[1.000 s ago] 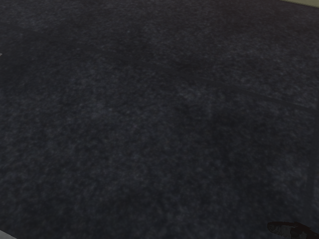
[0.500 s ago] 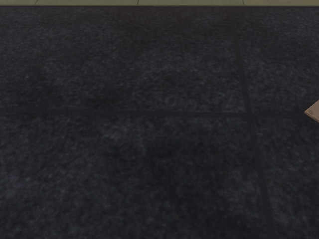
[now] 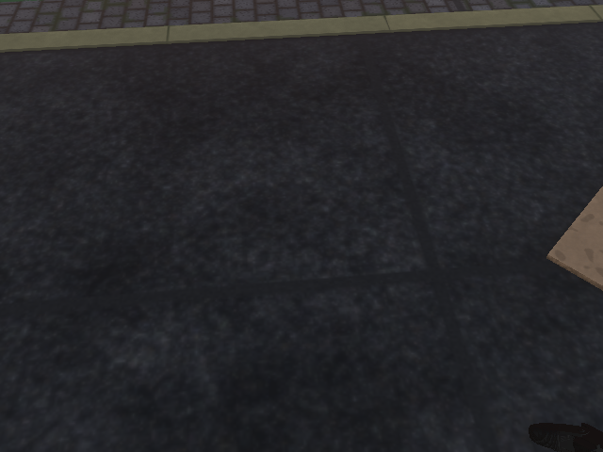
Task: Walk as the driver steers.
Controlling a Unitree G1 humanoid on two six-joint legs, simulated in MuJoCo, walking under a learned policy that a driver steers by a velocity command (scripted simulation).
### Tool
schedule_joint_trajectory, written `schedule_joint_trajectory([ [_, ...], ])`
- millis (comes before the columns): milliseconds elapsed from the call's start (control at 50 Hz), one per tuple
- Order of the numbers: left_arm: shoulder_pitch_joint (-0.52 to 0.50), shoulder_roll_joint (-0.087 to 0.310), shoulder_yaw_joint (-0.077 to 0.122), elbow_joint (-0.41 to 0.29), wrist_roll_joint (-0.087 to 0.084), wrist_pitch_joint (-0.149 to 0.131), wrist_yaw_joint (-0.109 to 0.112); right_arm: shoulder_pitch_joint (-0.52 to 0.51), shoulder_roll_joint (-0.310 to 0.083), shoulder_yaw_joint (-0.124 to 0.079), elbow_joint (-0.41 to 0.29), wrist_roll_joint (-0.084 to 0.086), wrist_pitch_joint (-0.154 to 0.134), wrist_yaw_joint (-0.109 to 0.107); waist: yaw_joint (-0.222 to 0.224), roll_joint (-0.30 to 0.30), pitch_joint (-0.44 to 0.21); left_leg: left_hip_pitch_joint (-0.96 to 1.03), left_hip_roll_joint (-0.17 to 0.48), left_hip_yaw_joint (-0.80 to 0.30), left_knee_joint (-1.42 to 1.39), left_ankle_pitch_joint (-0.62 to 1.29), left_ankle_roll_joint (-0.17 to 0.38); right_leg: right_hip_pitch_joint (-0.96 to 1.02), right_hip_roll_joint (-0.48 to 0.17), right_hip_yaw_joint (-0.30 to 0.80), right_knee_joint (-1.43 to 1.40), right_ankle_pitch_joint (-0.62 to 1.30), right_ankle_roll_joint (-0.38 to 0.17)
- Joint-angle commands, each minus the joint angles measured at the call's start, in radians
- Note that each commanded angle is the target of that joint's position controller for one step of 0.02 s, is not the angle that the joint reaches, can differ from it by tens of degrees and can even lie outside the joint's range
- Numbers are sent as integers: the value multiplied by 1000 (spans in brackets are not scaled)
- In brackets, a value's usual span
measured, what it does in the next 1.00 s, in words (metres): walks ahead: right foot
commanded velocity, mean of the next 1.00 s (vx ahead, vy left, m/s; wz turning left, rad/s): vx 0.49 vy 0.00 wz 0.11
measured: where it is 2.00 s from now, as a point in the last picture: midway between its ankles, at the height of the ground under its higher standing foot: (327, 383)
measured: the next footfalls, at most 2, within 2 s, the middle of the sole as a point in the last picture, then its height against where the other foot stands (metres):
right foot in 0.52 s outside the picture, level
left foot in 1.04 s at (280, 376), level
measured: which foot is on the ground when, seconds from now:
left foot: down 0.00-0.52, up 0.54-1.00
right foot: down 0.00-0.02, up 0.04-0.50, down 0.52-1.00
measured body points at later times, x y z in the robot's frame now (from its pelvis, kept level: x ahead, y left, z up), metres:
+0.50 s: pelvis +0.25 -0.02 +0.01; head +0.28 -0.02 +0.45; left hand +0.50 +0.18 -0.07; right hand +0.19 -0.29 -0.12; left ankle +0.12 +0.13 -0.73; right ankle +0.36 -0.14 -0.72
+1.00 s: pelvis +0.49 -0.02 +0.00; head +0.53 -0.01 +0.45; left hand +0.44 +0.26 -0.13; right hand +0.75 -0.21 -0.09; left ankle +0.63 +0.13 -0.70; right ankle +0.36 -0.14 -0.73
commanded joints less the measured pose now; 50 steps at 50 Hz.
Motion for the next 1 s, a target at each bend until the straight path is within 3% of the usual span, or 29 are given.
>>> schedule_joint_trajectory([
  [20, -15, 23, -6, -60, 15, -14, -4, 278, -167, -63, 6, -11, -18, -3, -162, -28, -118, 471, 139, -119, -49, -78, 103, -216, -120, 96, 224, 150, -79],
  [40, 114, -21, -19, -80, -13, -31, -6, 394, -270, -91, 49, -26, -9, 4, -120, 325, -217, 730, 353, -591, -190, -313, 277, -499, 15, -26, 554, -147, -25],
  [60, 97, 78, -3, -66, -19, -38, -7, 387, -194, -77, 41, -4, -11, 12, -137, 244, -162, 732, 381, -746, -254, -548, 287, -650, -42, 13, 695, -195, -17],
  [80, -2, 133, 11, -78, -14, -37, -7, 334, -139, -62, 28, 3, -11, 12, -153, 137, -48, 640, 343, -619, -257, -554, 249, -689, -79, 25, 732, -101, -24],
  [100, -63, 123, 10, -92, -1, -32, -4, 271, -126, -55, 15, -4, -5, 13, -134, 61, 2, 543, 297, -488, -260, -445, 226, -667, -117, -17, 710, -22, -22],
  [120, -93, 111, 9, -103, 13, -34, -7, 228, -108, -50, 16, -7, 0, 14, -114, 46, 35, 465, 259, -397, -275, -325, 224, -642, -148, -32, 643, 32, -19],
  [160, -78, 86, 9, -100, 14, -30, -14, 204, -85, -41, 21, -9, -1, 15, -78, 80, 20, 379, 210, -287, -317, -183, 211, -530, -193, -70, 552, 87, -8],
  [240, -150, 46, -6, -126, 19, -29, -15, 243, -131, -55, 53, 7, 1, 9, -87, 60, 19, 376, 205, -178, -372, -23, 237, -523, -210, -117, 354, 202, 25],
  [320, -247, 22, -18, -146, 14, -40, -26, 286, -149, -57, 88, 18, 14, 1, -117, 64, 30, 375, 176, -69, -374, 28, 216, -452, -191, -151, 135, 372, 39],
  [420, -357, 40, -18, -184, 1, -50, -45, 351, -162, -57, 137, 28, 28, 6, -144, 76, 68, 437, 217, -67, -333, 32, 205, -406, -167, -173, 13, 354, 15],
  [460, -346, 63, -10, -190, 0, -60, -50, 348, -175, -59, 149, 33, 39, 5, -113, 81, 69, 454, 235, -95, -281, 97, 191, -333, -152, -177, -39, 297, -11],
  [480, -277, 82, 1, -170, 3, -64, -49, 327, -185, -60, 147, 36, 44, 2, -65, 79, 39, 440, 219, -82, -212, 202, 175, -219, -131, -195, -82, 305, -26],
  [500, -147, 126, 24, -128, 11, -66, -41, 322, -169, -52, 144, 35, 44, 1, -6, 57, -42, 388, 170, -45, -67, 308, 151, -12, -125, -196, -92, 313, -51],
  [520, 44, 200, 49, -96, 28, -66, -29, 294, -120, -30, 115, 17, 40, 2, 81, -26, -185, 210, 109, 5, 214, 154, 109, 278, -288, -32, -66, 306, -113],
  [540, 113, 286, 66, -77, 38, -54, -27, 400, -4, 3, 92, 18, 23, -1, 40, -290, -304, -163, -43, 65, 565, -409, 47, 576, -541, 383, -150, 161, -247],
  [560, 125, 196, 44, -71, 29, -53, -28, 385, -100, -19, 111, 41, 11, -2, 65, -244, -301, -261, -18, -59, 718, -507, 47, 530, -548, 493, -214, 35, -261],
  [580, 60, 141, 24, -75, 21, -57, -30, 320, -153, -37, 90, 54, 9, -1, 51, -198, -167, -309, 26, -65, 746, -422, 59, 423, -512, 341, -230, 63, -218],
  [620, -63, 80, 5, -77, 27, -64, -36, 246, -131, -41, 82, 33, 20, -8, -2, -132, -42, -252, 86, -44, 668, -278, 55, 207, -425, 138, -297, 192, -169],
  [660, -109, 60, 3, -65, 35, -77, -40, 271, -95, -43, 89, 32, 47, -6, -50, -143, -4, -167, 111, -50, 627, -207, 53, 95, -386, 16, -354, 305, -150],
  [700, -109, 74, 11, -43, 34, -87, -37, 265, -64, -40, 81, 33, 66, -2, -68, -111, 18, -173, 113, -53, 600, -164, 44, 59, -386, -68, -380, 426, -156],
  [780, -89, 104, 21, -6, 38, -86, -21, 184, -54, -38, 46, 26, 73, 8, -61, -83, 55, -223, 104, -55, 428, 13, 29, 72, -374, -199, -406, 492, -145],
  [840, -72, 129, 24, 9, 33, -78, -12, 80, -43, -27, 11, 22, 70, 27, -26, -72, 86, -190, 95, 9, 267, 131, 37, 76, -360, -284, -418, 485, -124],
  [920, 4, 159, 32, 42, 19, -55, -4, -56, -35, -16, -61, 22, 69, 52, 21, -56, 127, -231, 83, 68, 144, 97, 64, 207, -399, -334, -382, 520, -109],
  [960, -7, 175, 35, 43, 14, -33, 2, -71, -46, -21, -90, 16, 69, 66, 3, -72, 128, -193, 46, 119, 98, 23, 83, 246, -404, -369, -289, 766, -86],
  [1000, -24, 208, 42, 29, 7, -13, 17, 16, -87, -42, -90, 11, 69, 74, -54, -124, 44, -43, -32, 180, 97, -62, 114, 265, -394, -388, -112, 1116, -55],
])
Velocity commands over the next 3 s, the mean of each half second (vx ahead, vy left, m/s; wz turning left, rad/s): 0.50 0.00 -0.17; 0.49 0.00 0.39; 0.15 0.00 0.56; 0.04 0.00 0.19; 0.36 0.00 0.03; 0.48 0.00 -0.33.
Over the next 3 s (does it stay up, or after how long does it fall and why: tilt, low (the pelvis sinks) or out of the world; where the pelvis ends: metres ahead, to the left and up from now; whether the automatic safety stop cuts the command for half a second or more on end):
stays up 1.01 0.26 0.02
